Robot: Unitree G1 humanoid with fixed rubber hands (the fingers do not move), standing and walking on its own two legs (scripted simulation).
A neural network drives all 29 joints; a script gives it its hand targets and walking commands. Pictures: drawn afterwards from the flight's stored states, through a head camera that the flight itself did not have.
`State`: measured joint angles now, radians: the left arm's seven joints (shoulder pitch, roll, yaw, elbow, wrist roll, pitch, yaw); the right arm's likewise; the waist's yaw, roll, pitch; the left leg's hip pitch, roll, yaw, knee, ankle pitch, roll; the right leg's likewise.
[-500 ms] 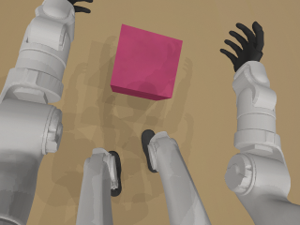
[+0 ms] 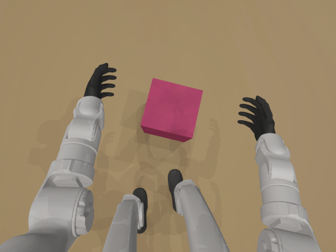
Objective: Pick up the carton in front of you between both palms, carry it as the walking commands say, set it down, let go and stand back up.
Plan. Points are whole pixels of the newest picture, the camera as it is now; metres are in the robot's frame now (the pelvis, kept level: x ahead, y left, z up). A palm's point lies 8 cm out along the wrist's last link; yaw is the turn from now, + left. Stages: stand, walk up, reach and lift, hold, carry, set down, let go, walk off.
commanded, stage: let go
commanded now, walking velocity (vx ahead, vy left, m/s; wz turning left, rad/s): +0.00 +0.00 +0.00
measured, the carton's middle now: (170, 113) +0.50 -0.11 -0.55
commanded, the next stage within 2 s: stand in 1.20 s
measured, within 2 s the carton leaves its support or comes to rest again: neither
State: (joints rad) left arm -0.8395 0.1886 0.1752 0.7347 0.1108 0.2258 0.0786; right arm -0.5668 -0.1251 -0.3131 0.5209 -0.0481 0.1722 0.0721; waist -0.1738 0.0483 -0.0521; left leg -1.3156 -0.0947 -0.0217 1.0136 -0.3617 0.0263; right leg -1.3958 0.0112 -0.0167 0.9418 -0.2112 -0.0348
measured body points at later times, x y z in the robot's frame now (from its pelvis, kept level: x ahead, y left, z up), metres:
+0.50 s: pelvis +0.09 -0.03 +0.08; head +0.19 -0.03 +0.52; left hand +0.37 +0.14 -0.02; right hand +0.24 -0.27 +0.00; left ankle +0.04 +0.10 -0.64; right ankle +0.10 -0.10 -0.64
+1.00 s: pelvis +0.09 +0.05 +0.09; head +0.09 +0.04 +0.54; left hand +0.28 +0.28 +0.02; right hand +0.24 -0.20 +0.02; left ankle +0.04 +0.10 -0.64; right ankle +0.09 -0.09 -0.64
